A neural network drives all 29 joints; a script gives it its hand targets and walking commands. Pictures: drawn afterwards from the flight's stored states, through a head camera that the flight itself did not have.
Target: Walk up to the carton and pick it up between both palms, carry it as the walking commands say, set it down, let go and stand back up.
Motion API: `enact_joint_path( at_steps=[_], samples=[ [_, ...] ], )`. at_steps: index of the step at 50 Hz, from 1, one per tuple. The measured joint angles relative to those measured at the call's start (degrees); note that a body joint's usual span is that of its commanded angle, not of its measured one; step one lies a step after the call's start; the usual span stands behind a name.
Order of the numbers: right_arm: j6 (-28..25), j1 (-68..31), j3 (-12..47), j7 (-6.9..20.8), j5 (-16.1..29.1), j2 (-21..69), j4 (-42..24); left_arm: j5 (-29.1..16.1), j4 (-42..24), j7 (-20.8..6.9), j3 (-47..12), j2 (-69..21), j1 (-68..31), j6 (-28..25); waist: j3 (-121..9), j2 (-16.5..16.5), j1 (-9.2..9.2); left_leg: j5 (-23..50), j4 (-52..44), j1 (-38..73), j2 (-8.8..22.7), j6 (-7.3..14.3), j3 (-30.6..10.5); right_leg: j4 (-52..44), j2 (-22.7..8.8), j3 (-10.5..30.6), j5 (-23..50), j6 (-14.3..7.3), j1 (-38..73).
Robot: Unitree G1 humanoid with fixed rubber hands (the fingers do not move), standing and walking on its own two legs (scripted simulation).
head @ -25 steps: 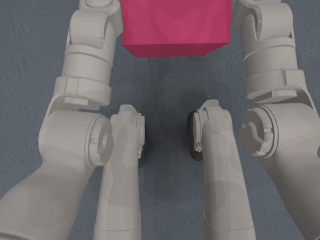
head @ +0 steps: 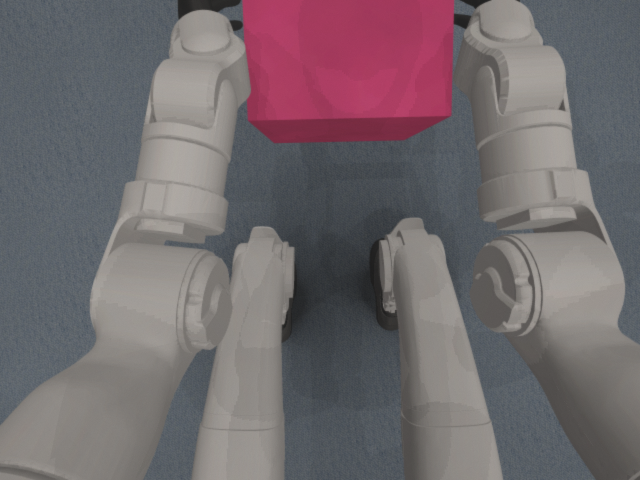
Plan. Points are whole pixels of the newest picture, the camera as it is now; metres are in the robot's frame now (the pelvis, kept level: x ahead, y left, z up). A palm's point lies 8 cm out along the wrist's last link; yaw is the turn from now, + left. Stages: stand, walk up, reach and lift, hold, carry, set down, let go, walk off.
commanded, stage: reach and lift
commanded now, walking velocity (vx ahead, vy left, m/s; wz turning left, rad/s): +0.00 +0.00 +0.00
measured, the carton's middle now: (341, 47) +0.56 -0.02 -0.13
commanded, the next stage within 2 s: none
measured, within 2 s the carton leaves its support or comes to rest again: neither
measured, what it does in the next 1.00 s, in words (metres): rises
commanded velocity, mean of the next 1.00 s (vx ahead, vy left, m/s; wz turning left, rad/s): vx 0.00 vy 0.00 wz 0.00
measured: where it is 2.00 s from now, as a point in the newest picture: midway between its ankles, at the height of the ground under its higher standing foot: (333, 307)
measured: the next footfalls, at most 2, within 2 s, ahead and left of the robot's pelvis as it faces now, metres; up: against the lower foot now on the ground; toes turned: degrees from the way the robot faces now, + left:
none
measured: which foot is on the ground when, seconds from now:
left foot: down 0.00-1.00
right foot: down 0.00-1.00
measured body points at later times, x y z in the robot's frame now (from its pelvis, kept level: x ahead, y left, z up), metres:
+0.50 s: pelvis +0.00 +0.00 +0.06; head +0.26 -0.01 +0.43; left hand +0.52 +0.12 +0.04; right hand +0.52 -0.15 +0.03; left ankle +0.16 +0.12 -0.52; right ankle +0.18 -0.13 -0.52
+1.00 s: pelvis +0.01 +0.00 +0.12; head +0.22 -0.01 +0.51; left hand +0.50 +0.12 +0.11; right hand +0.50 -0.15 +0.10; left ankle +0.16 +0.12 -0.52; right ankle +0.18 -0.13 -0.52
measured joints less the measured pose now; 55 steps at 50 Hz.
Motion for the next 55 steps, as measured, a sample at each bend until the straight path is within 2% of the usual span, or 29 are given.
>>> enact_joint_path(
  at_steps=[5,38,42,45,50,55],
  samples=[
    [0.28,1.39,0.00,-0.54,0.76,0.53,-0.66,-0.26,-0.41,-0.06,-0.01,-0.28,1.29,0.23,0.01,0.06,0.00,0.39,-2.39,3.22,0.00,0.04,-0.08,-2.37,-0.06,0.00,0.30,0.00,3.28],
    [0.47,9.84,0.00,0.29,-0.71,2.93,-2.05,0.79,-0.71,-0.09,0.03,-3.21,8.86,0.47,-0.09,0.36,-0.01,6.30,-21.31,23.05,0.00,0.57,-0.80,-21.41,-0.53,0.00,5.75,0.00,23.65],
    [0.49,10.00,-0.41,0.61,-1.87,3.33,-2.05,1.08,-0.71,-0.27,0.03,-3.23,9.02,0.59,-0.11,0.14,-0.01,6.82,-23.61,25.98,0.00,0.53,-0.94,-23.63,-0.54,0.00,6.19,-0.09,26.59],
    [0.50,11.01,-1.03,1.22,-3.43,3.98,-2.04,3.24,-0.48,-1.07,0.74,-4.03,10.06,0.59,-1.89,0.37,-0.01,7.30,-25.40,26.74,0.00,0.52,-1.05,-25.47,-0.54,0.01,6.67,-0.11,27.42],
    [0.49,14.61,-1.03,1.75,-3.63,4.61,-2.44,3.31,-0.47,-0.48,0.74,-5.58,13.15,0.54,-1.94,0.30,-0.08,8.36,-29.79,31.43,0.00,0.62,-1.16,-29.71,-0.76,0.00,7.56,-0.11,32.11],
    [0.35,18.91,-0.88,2.21,-3.07,5.46,-5.45,2.63,-3.42,0.31,0.74,-7.46,17.15,0.44,-1.51,0.22,-0.34,9.44,-33.82,36.36,0.00,0.70,-1.26,-33.61,-0.96,0.01,8.49,-0.12,37.05]
  ],
)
